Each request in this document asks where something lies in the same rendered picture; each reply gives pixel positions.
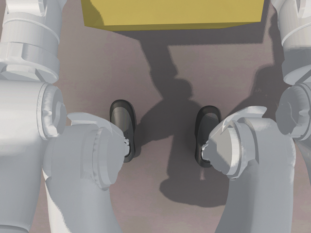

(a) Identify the robot right forearm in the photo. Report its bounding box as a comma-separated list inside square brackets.
[271, 0, 311, 85]

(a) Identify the left robot foot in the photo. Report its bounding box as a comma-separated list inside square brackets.
[110, 100, 136, 163]

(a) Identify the left robot shin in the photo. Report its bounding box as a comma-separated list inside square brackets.
[42, 112, 130, 180]

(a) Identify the robot right upper arm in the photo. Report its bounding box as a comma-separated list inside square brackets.
[276, 82, 311, 184]

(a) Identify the robot left forearm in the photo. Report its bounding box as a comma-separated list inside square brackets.
[0, 0, 67, 84]

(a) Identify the robot left upper arm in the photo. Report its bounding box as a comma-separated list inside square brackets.
[0, 79, 67, 233]

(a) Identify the carton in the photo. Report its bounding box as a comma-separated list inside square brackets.
[81, 0, 264, 32]

